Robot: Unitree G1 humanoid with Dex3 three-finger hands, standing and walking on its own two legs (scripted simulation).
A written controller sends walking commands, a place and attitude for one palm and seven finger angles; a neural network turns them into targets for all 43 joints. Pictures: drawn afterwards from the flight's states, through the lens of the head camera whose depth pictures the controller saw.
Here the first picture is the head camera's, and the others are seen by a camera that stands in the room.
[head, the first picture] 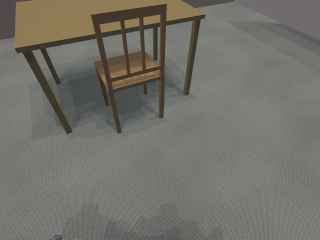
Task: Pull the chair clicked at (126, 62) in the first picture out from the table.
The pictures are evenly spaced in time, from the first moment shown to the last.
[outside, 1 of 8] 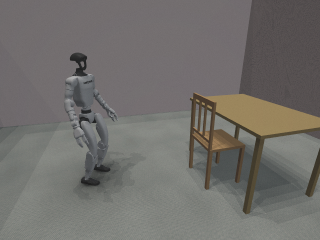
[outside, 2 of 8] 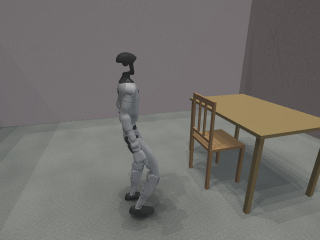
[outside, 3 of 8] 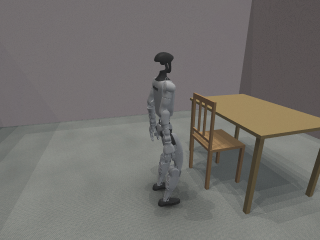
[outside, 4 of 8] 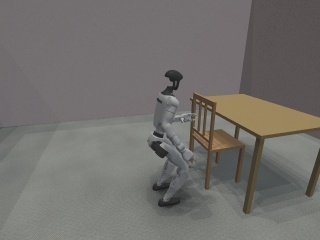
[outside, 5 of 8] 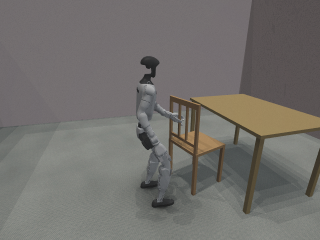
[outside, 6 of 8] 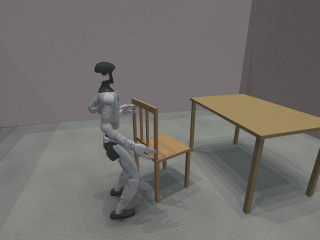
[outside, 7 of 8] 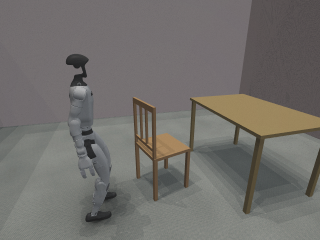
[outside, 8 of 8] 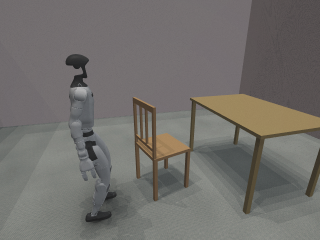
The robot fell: no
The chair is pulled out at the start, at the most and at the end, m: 0.00 0.60 0.59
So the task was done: yes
